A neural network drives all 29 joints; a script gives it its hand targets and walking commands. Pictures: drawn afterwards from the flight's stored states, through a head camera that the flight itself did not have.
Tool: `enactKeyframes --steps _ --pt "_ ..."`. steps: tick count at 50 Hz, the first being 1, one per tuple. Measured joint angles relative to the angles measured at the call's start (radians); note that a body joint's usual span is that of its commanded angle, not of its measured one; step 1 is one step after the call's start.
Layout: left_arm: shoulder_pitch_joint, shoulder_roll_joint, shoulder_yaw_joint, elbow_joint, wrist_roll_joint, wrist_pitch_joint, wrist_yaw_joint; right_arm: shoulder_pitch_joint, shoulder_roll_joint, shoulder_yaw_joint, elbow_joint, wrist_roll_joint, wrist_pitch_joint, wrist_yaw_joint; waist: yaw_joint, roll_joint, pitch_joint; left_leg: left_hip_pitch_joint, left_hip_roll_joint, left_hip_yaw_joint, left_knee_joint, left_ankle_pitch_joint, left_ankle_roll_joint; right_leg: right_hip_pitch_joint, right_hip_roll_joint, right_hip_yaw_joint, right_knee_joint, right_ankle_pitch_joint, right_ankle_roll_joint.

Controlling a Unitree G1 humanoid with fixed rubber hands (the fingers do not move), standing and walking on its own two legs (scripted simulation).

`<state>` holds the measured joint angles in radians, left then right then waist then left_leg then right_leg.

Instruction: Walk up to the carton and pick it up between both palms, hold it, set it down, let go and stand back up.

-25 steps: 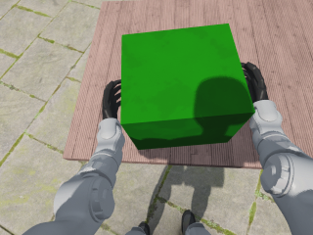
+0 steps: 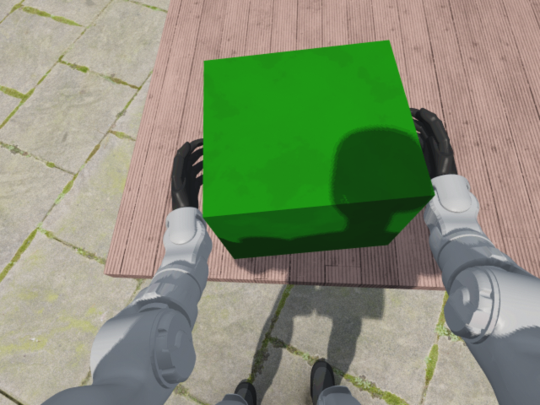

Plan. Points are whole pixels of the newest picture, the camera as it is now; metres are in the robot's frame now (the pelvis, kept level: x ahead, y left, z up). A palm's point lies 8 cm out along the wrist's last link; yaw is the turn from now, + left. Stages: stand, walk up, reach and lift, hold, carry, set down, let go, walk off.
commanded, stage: reach and lift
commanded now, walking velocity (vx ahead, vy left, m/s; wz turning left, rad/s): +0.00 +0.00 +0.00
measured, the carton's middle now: (303, 160) +0.50 +0.00 -0.05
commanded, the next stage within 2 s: none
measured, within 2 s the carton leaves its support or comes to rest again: leaves its support in 0.58 s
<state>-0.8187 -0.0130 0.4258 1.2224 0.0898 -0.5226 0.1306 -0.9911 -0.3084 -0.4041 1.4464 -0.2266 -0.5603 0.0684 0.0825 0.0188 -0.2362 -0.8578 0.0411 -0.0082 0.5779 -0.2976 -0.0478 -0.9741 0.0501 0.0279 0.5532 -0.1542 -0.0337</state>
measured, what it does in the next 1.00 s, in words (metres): stands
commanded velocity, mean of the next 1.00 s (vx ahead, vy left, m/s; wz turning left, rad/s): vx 0.00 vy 0.00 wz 0.00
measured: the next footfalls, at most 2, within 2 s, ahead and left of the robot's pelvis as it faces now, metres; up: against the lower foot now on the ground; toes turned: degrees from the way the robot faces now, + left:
none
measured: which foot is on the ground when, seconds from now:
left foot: down 0.00-1.00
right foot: down 0.00-1.00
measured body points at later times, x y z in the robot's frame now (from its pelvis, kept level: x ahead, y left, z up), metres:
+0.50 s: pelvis -0.01 +0.00 +0.00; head +0.13 -0.02 +0.43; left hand +0.40 +0.19 -0.02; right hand +0.46 -0.18 +0.00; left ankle -0.05 +0.15 -0.71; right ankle +0.03 -0.09 -0.71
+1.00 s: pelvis -0.01 +0.01 +0.01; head +0.08 +0.00 +0.45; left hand +0.39 +0.20 +0.01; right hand +0.45 -0.16 +0.04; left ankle -0.05 +0.15 -0.71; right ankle +0.03 -0.09 -0.71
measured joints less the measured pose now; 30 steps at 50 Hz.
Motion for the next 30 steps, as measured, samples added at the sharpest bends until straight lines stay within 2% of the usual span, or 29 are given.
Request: enactKeyframes --steps 15,30 --pt "0.012 0.020 -0.059 0.047 -0.069 -0.030 0.000 0.010 0.005 0.058 0.022 0.032 -0.017 -0.022 0.000 0.005 -0.011 -0.001 -0.005 -0.004 -0.017 0.021 0.001 0.008 -0.008 -0.009 -0.027 0.022 0.003" --pt "0.013 0.054 -0.164 0.142 -0.168 -0.014 0.008 0.016 0.017 0.097 0.060 0.055 0.052 -0.031 -0.009 0.012 -0.046 0.005 -0.005 -0.030 0.017 0.012 -0.002 0.034 -0.011 -0.035 -0.018 0.016 0.001"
